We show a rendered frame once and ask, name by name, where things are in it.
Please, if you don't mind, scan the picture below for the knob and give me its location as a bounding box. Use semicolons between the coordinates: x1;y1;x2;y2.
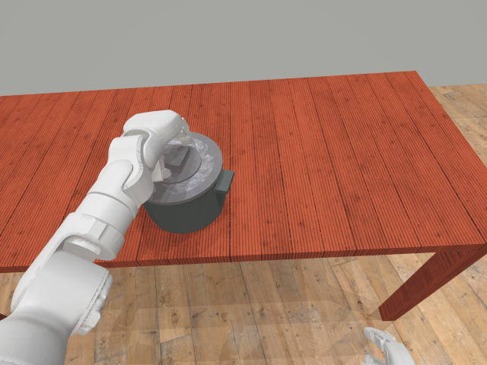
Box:
162;144;190;170

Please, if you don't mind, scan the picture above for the lid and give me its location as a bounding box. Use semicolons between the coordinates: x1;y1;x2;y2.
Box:
147;132;223;205

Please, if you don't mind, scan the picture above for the left robot upper arm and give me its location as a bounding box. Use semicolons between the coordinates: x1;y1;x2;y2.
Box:
0;248;113;365

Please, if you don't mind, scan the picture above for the pot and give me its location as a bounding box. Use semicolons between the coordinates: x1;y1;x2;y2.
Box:
143;170;234;234

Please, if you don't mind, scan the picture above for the table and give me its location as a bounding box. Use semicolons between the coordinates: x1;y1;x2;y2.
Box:
0;71;487;321

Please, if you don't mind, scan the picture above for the right robot hand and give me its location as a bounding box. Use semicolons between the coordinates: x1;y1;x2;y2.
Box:
361;327;416;365

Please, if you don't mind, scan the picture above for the left robot hand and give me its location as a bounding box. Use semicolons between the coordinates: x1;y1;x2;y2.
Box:
123;109;193;182

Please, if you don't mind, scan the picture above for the left robot forearm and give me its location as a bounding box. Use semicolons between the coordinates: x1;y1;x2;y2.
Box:
11;126;163;313

